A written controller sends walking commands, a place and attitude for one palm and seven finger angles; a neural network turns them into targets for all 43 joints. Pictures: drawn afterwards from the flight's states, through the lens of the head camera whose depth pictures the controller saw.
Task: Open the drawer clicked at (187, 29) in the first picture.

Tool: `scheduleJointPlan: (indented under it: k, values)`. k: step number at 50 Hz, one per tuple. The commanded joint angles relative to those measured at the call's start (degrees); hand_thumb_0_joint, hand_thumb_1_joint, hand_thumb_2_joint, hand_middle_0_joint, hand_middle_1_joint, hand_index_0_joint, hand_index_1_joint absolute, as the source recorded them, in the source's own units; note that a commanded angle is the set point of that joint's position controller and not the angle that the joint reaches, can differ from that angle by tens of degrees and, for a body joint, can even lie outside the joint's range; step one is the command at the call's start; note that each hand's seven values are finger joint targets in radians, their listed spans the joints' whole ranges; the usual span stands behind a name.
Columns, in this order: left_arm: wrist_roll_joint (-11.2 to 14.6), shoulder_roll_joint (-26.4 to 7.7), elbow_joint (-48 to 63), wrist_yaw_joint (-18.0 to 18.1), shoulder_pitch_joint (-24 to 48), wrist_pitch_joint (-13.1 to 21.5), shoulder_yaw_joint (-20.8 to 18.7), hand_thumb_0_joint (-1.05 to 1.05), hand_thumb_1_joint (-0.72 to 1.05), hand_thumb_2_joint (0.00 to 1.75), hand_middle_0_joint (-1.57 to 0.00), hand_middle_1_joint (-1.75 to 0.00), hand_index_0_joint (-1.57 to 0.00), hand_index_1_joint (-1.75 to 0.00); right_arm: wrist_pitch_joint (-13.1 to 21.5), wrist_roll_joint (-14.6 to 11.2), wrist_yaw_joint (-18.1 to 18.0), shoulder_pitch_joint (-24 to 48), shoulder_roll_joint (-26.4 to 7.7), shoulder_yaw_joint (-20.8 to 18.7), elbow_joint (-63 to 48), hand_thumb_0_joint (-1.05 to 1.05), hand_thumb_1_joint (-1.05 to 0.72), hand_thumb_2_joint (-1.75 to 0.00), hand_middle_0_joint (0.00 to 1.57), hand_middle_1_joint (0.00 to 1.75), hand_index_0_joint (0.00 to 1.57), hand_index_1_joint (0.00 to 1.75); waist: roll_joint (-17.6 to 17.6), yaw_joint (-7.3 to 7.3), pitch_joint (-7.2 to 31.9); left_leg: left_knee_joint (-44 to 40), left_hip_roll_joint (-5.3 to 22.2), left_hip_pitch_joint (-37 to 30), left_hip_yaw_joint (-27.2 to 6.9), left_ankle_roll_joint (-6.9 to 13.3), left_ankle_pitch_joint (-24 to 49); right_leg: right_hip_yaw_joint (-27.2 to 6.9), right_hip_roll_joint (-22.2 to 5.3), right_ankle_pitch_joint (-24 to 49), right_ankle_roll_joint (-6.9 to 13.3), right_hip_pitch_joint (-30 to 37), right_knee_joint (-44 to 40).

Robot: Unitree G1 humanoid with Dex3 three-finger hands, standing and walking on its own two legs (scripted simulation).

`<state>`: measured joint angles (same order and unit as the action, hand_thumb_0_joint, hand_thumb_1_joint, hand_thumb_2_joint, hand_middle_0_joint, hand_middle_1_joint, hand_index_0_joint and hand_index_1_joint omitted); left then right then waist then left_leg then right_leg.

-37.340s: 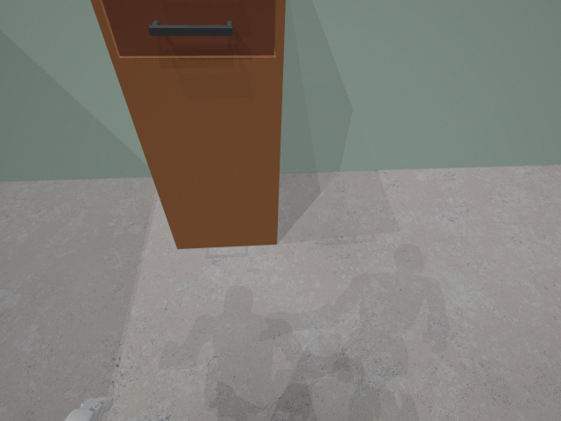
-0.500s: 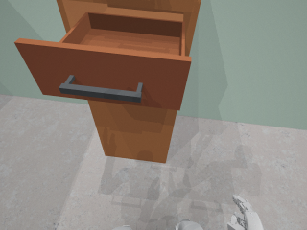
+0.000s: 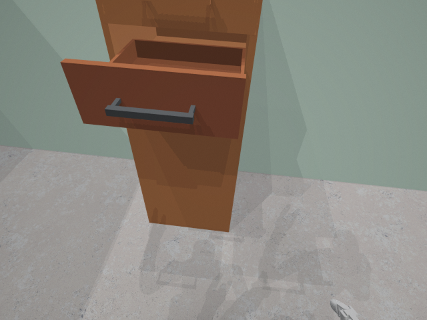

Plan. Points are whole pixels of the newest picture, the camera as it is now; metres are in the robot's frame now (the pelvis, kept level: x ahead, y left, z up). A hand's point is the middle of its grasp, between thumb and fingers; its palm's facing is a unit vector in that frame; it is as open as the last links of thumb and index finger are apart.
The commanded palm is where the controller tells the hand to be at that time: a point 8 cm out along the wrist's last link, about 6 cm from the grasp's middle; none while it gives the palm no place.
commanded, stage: stop stepping back and stand still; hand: left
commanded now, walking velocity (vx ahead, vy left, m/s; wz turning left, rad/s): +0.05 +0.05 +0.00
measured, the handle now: (152, 110) +0.50 +0.16 +0.17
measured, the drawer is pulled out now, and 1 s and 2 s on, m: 0.26 0.26 0.26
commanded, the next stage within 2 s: let the arm hang, fingers relaxed in 0.34 s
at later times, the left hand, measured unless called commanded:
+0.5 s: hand out of the picture +0.22 +0.26 +0.33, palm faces +0.60 -0.71 -0.38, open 7.4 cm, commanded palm none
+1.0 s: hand out of the picture -0.15 +0.18 -0.15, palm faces +0.09 -0.96 -0.27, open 7.2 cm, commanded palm none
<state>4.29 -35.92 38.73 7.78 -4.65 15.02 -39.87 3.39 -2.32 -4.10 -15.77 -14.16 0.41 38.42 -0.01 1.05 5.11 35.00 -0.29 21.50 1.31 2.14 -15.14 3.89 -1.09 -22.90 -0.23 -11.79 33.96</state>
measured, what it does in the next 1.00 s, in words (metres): steps on the spot: left foot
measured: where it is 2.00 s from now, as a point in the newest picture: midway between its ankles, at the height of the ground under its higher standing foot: outside the picture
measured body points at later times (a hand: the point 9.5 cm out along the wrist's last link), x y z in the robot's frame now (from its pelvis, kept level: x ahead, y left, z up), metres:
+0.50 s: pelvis -0.04 +0.00 +0.01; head -0.05 -0.02 +0.45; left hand +0.18 +0.30 +0.34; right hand +0.14 -0.25 -0.09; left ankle +0.01 +0.11 -0.73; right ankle -0.05 -0.11 -0.72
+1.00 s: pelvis -0.09 -0.03 +0.01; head -0.05 -0.03 +0.46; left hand -0.16 +0.23 -0.13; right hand -0.12 -0.26 -0.14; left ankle -0.06 +0.06 -0.73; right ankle -0.08 -0.15 -0.70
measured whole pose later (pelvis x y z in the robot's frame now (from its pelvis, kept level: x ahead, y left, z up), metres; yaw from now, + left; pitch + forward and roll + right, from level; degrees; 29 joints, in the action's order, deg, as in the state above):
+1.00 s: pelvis -0.09 -0.03 +0.01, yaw +4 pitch +0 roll -1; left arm -0.5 -13.6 -61.8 0.7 -20.9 -4.0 -2.8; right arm -2.0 1.3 -2.5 -21.6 -9.6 -1.3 60.2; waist -0.8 0.2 -4.1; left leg 27.2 -1.1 15.7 2.3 2.8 -11.9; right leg -1.8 1.1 -22.0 1.0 -19.4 40.2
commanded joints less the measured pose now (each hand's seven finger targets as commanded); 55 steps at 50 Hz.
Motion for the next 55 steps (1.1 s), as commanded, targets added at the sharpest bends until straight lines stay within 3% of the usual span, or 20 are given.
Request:
scheduleJointPlan:
  k: [1, 4, 7, 9, 15, 21, 22, 24, 26, 28, 30, 31, 32, 34, 37, 40, 42, 45, 49, 55]
  values:
    - [-1.22, -9.26, -4.09, 0.65, 12.92, -1.88, 0.57, 0.00, 0.90, 0.90, -0.20, -0.30, -0.20, -0.30, 4.10, 1.32, -0.76, 7.44, -6.85, -2.00, -9.83, 0.00, -0.90, -0.90, 0.20, 0.30, 0.20, 0.30, -11.71, 0.75, -3.85, -24.01, 13.91, 3.65, -20.60, 4.06, -19.59, 0.00, 1.64, -3.33, 0.89, -4.33, 6.93]
    - [-1.01, -5.01, 5.87, 0.25, 6.01, -1.66, 3.95, 0.00, 0.90, 0.90, -0.20, -0.30, -0.20, -0.30, 4.39, 0.82, -0.28, 9.93, -5.81, -2.03, -11.69, 0.00, -0.90, -0.90, 0.20, 0.30, 0.20, 0.30, -9.18, -0.48, 0.85, -18.29, 9.05, 3.92, -10.46, 1.94, -16.37, -1.84, -0.22, 0.58, 1.84, 3.80, -5.49]
    - [-0.89, -6.72, 19.41, 0.51, -4.32, -0.29, 1.28, 0.00, 0.90, 0.90, -0.20, -0.30, -0.20, -0.30, 4.13, 1.58, 1.29, 10.35, -4.86, -2.23, -12.79, 0.00, -0.90, -0.90, 0.20, 0.30, 0.20, 0.30, 6.79, -0.73, 2.19, 4.27, 0.60, 3.82, -0.97, -1.77, -3.14, -20.78, -13.68, -3.38, 7.91, 1.26, -22.03]
    - [-1.05, -9.28, 26.20, 1.48, -6.97, 1.72, -2.96, 0.00, 0.90, 0.90, -0.20, -0.30, -0.20, -0.30, 4.38, 1.28, 1.81, 10.32, -4.74, -2.58, -12.11, 0.00, -0.90, -0.90, 0.20, 0.30, 0.20, 0.30, 6.52, -1.20, 1.04, 13.39, 1.47, 6.89, -1.43, -2.03, -6.02, -20.00, -16.37, 8.95, 9.48, 2.09, -21.16]
    - [-0.92, -8.83, 11.41, 3.34, -0.99, 2.85, -5.38, 0.00, 0.90, 0.90, -0.20, -0.30, -0.20, -0.30, 5.65, 1.69, -0.15, 6.71, -5.13, -2.43, -8.70, 0.00, -0.90, -0.90, 0.20, 0.30, 0.20, 0.30, -13.65, -0.50, 2.88, -10.89, 9.46, -11.27, -9.43, 0.10, 20.37, -4.85, -1.38, 17.16, 1.13, -2.89, -4.58]
    - [-1.18, -9.57, -9.62, 0.77, 9.48, -0.71, -1.73, 0.00, 0.90, 0.90, -0.20, -0.30, -0.20, -0.30, 3.68, -0.57, 0.39, 6.82, -6.30, -2.66, -8.83, 0.00, -0.90, -0.90, 0.20, 0.30, 0.20, 0.30, -0.43, 0.62, 0.14, -7.00, 7.28, -8.41, -6.05, -0.32, 19.65, -4.93, -1.70, 22.61, 0.21, 0.86, -11.71]
    - [-1.50, 10.62, -46.06, -6.59, -14.32, -10.40, 30.35, 0.00, 0.90, 0.90, -0.20, -0.30, -0.20, -0.30, 7.52, -2.00, 1.75, 8.72, -18.43, -5.65, 1.69, 0.00, -0.90, -0.90, 0.20, 0.30, 0.20, 0.30, -4.29, 2.62, 0.45, 1.97, 8.61, -7.99, -7.12, 0.70, 32.20, -1.89, -5.53, 29.56, 1.78, -7.20, 5.37]
    - [-4.09, 15.13, -46.14, -8.55, -13.93, -16.76, 30.93, 0.00, 0.90, 0.90, -0.20, -0.30, -0.20, -0.30, 4.04, 0.36, 2.75, 4.57, -15.06, -5.75, 4.44, 0.00, -0.90, -0.90, 0.20, 0.30, 0.20, 0.30, -8.83, 0.84, 4.27, -6.59, 12.09, -13.38, -14.43, 4.57, 52.56, -2.93, 1.94, 6.69, 0.19, -11.34, 10.86]
    - [-5.22, 17.60, -48.95, -8.26, -9.67, -17.02, 32.79, 0.00, 0.90, 0.90, -0.20, -0.30, -0.20, -0.30, 2.30, 2.54, 1.98, 4.01, -11.61, -4.17, 5.08, 0.00, -0.90, -0.90, 0.20, 0.30, 0.20, 0.30, -0.62, 1.30, 1.93, -12.43, 16.66, -7.08, -23.69, 10.49, 36.71, -8.79, 2.44, -8.91, -0.88, -14.75, 22.15]
    - [-5.17, 15.06, -55.57, -8.46, -6.90, -17.03, 33.57, 0.00, 0.90, 0.90, -0.20, -0.30, -0.20, -0.30, 0.97, 3.64, 2.24, 7.40, -10.52, -3.08, 4.02, 0.00, -0.90, -0.90, 0.20, 0.30, 0.20, 0.30, 6.80, -0.55, -2.07, -14.05, 16.14, 0.27, -22.64, 10.68, 21.12, -10.62, 0.20, -8.46, -0.50, -11.24, 18.33]
    - [-6.27, 13.28, -63.98, -8.53, -11.46, -16.85, 33.66, 0.00, 0.90, 0.90, -0.20, -0.30, -0.20, -0.30, -0.74, 4.24, 2.48, 11.51, -9.44, -2.64, 4.32, 0.00, -0.90, -0.90, 0.20, 0.30, 0.20, 0.30, 13.78, -4.93, -3.11, -6.55, 8.70, 9.35, -11.33, 3.99, 5.15, -8.93, -1.25, -0.59, -0.01, 2.29, -0.84]
    - [-7.10, 9.67, -66.63, -7.92, -11.89, -16.51, 33.46, 0.00, 0.90, 0.90, -0.20, -0.30, -0.20, -0.30, -1.69, 3.34, 2.55, 10.04, -6.06, -2.35, 3.88, 0.00, -0.90, -0.90, 0.20, 0.30, 0.20, 0.30, 24.63, -3.97, -3.82, 3.15, -0.38, 9.94, -6.83, 0.19, -5.35, -22.33, -8.36, -6.18, 2.13, -0.53, -15.80]
    - [-6.86, 8.47, -68.50, -7.67, -9.64, -16.86, 34.08, 0.00, 0.90, 0.90, -0.20, -0.30, -0.20, -0.30, -2.88, 3.57, 2.93, 9.58, -5.88, -2.63, 3.96, 0.00, -0.90, -0.90, 0.20, 0.30, 0.20, 0.30, 22.01, -2.88, -8.19, 12.50, -2.74, 8.53, -4.54, -1.17, -13.46, -31.26, -14.77, -11.14, 6.12, -8.62, -22.70]
    - [-6.44, 8.59, -72.99, -7.31, -3.76, -17.39, 35.61, 0.00, 0.90, 0.90, -0.20, -0.30, -0.20, -0.30, -4.48, 3.81, 3.82, 5.41, -6.42, -3.27, 6.24, 0.00, -0.90, -0.90, 0.20, 0.30, 0.20, 0.30, 5.30, 0.93, -6.59, 21.47, -2.35, 1.08, -1.45, -1.43, -14.37, -27.23, -14.49, -15.75, 10.55, -16.32, -22.42]
    - [-5.81, 13.26, -81.04, -6.49, -5.15, -16.43, 35.49, 0.00, 0.90, 0.90, -0.20, -0.30, -0.20, -0.30, -5.00, 3.61, 2.97, 2.86, -4.91, -3.29, 10.11, 0.00, -0.90, -0.90, 0.20, 0.30, 0.20, 0.30, 0.60, 1.19, -5.20, 19.24, 0.20, -0.59, -2.46, -1.14, -11.80, -22.98, -11.38, -1.91, 11.46, -10.79, -19.57]
    - [-5.46, 17.03, -85.27, -5.87, -9.43, -16.20, 34.54, 0.00, 0.90, 0.90, -0.20, -0.30, -0.20, -0.30, -4.43, 3.82, 2.53, -6.39, -1.45, -3.20, 13.95, 0.00, -0.90, -0.90, 0.20, 0.30, 0.20, 0.30, -7.88, 2.60, -0.16, -6.21, 3.16, -14.01, -4.95, 0.04, -2.72, -16.65, -9.12, 4.69, 8.02, -10.08, -8.96]
    - [-4.10, 20.47, -88.71, -6.38, -15.28, -16.52, 36.02, 0.00, 0.90, 0.90, -0.20, -0.30, -0.20, -0.30, -3.93, 4.24, 1.56, -3.88, -4.52, -3.24, 14.19, 0.00, -0.90, -0.90, 0.20, 0.30, 0.20, 0.30, -21.92, -1.03, -2.91, -18.89, 15.10, -9.65, -21.31, 4.80, -2.84, -4.95, 1.05, -0.34, 2.41, -11.91, 2.11]
    - [-5.13, 19.19, -93.19, -6.77, -12.97, -17.20, 36.45, 0.00, 0.90, 0.90, -0.20, -0.30, -0.20, -0.30, -3.66, 4.20, 1.00, -3.90, -4.52, -3.35, 16.09, 0.00, -0.90, -0.90, 0.20, 0.30, 0.20, 0.30, -13.65, -0.71, -6.76, -25.10, 14.97, -3.99, -21.21, 5.29, -12.44, -7.18, 1.69, -0.73, 2.00, -9.80, 8.12]
    - [-4.80, 20.59, -96.90, -7.13, -13.33, -16.59, 37.63, 0.00, 0.90, 0.90, -0.20, -0.30, -0.20, -0.30, -3.05, 3.67, 0.66, -5.71, -4.08, -3.25, 18.74, 0.00, -0.90, -0.90, 0.20, 0.30, 0.20, 0.30, -3.90, -0.67, -4.50, -21.61, 14.81, -11.12, -15.95, 6.42, 4.11, -6.97, 0.26, 0.45, 1.02, -9.35, 5.09]
    - [-4.62, 17.96, -101.54, -6.20, -15.68, -15.35, 37.93, 0.00, 0.90, 0.90, -0.20, -0.30, -0.20, -0.30, -3.20, 2.64, 1.82, -5.37, -1.97, -2.99, 21.88, 0.00, -0.90, -0.90, 0.20, 0.30, 0.20, 0.30, -3.57, -0.01, -7.40, -18.06, 6.47, -9.81, -6.71, -0.01, 0.92, -9.87, -3.76, 8.85, 2.97, -2.11, -12.75]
